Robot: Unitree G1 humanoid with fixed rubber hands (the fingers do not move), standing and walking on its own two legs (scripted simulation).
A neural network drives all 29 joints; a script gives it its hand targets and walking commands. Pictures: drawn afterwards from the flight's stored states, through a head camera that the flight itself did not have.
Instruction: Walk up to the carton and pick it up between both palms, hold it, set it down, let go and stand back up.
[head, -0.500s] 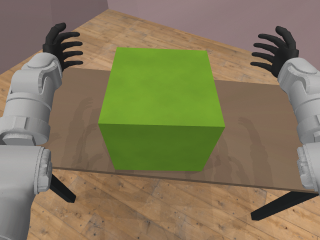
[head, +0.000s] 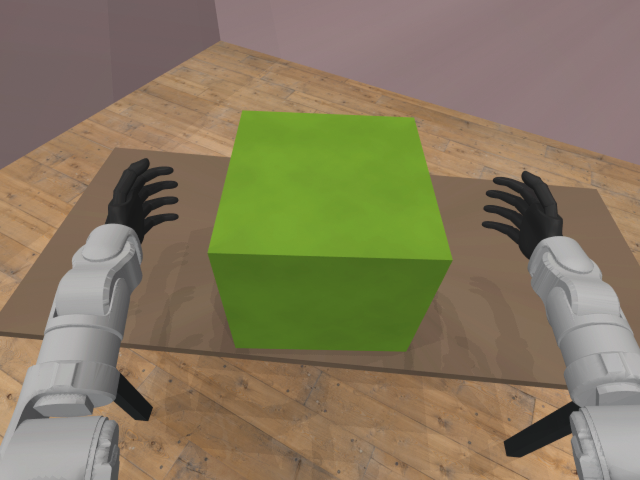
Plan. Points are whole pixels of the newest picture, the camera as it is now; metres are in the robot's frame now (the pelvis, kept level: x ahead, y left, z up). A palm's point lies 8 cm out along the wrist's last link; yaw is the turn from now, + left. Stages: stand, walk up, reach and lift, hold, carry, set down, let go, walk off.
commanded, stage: set down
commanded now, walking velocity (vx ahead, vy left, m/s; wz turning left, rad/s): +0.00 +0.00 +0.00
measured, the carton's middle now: (325, 232) +0.49 +0.00 -0.02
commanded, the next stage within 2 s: none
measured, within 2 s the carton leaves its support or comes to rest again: neither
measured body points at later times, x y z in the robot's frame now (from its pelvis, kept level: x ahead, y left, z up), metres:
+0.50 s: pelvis -0.01 +0.01 +0.00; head +0.01 +0.00 +0.45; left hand +0.32 +0.23 +0.04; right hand +0.30 -0.26 +0.02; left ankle -0.01 +0.13 -0.75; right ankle +0.01 -0.11 -0.75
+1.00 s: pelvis +0.02 +0.00 +0.00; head +0.01 +0.00 +0.45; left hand +0.26 +0.24 -0.01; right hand +0.26 -0.26 -0.03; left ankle -0.01 +0.13 -0.75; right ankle +0.01 -0.11 -0.75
